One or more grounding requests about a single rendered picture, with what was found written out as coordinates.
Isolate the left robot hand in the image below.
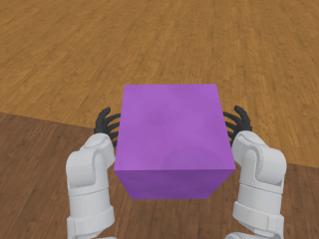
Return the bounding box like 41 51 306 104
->
94 107 121 147

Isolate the robot left forearm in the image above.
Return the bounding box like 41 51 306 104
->
66 132 116 239

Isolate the right robot hand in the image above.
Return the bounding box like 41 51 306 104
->
222 106 253 147

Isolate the robot right forearm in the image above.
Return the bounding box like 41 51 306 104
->
231 130 287 239

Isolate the carton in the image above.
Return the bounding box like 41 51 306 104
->
114 84 236 200

